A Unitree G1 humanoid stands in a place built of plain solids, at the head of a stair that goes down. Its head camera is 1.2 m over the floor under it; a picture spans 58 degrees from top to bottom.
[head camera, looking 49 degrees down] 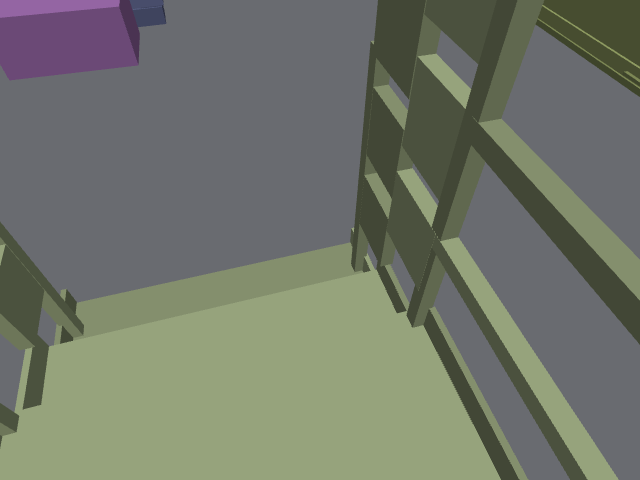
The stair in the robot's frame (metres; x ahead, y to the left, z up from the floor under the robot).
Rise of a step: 0.17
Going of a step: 0.30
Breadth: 1.25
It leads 16 degrees to the left of straight ahead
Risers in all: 3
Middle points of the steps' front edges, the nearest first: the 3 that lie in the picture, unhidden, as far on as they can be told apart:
0.58 0.27 0.00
0.87 0.36 -0.17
1.16 0.44 -0.34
